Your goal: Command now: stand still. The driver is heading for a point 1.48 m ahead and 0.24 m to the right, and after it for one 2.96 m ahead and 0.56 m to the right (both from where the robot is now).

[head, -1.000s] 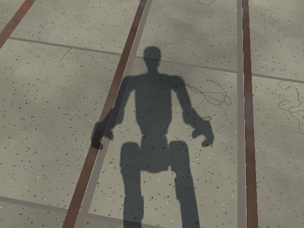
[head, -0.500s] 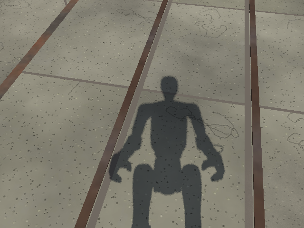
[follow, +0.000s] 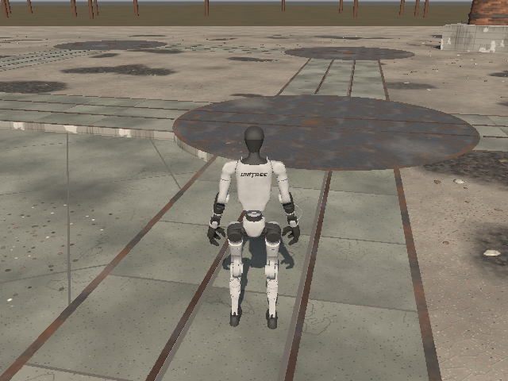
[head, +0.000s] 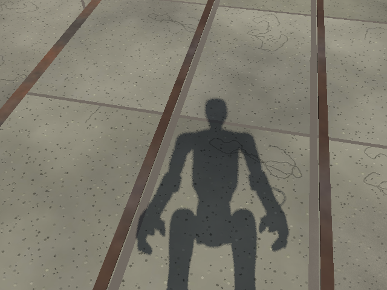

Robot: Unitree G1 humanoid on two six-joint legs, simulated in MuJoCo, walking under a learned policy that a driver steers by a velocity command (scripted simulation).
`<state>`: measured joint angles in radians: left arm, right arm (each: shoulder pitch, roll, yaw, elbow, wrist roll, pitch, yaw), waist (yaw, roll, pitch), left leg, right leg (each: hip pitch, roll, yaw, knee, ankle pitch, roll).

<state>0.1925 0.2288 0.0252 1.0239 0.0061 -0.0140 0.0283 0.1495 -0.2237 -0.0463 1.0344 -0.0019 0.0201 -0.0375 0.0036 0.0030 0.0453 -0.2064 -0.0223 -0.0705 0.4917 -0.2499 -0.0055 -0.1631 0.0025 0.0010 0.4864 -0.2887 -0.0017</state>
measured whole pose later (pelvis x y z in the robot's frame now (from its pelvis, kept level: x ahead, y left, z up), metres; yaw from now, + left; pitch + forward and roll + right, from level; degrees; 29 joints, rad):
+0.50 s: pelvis +0.00 -0.01 +0.00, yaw +0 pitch -1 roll +0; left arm 0.26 0.20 0.01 1.09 0.00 -0.02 0.03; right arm 0.19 -0.20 -0.03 1.13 0.00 0.01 -0.04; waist 0.00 0.00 0.04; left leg -0.22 -0.01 -0.07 0.48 -0.24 -0.02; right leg -0.18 0.01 0.00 0.48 -0.28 -0.01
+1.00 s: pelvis +0.00 -0.01 +0.00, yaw +0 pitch -1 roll +0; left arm 0.30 0.18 0.00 1.09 0.00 -0.02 0.03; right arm 0.23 -0.19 -0.01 1.13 0.00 0.01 -0.05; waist 0.00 0.00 0.04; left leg -0.22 0.00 -0.07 0.48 -0.24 -0.02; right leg -0.18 0.02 0.00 0.48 -0.28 -0.02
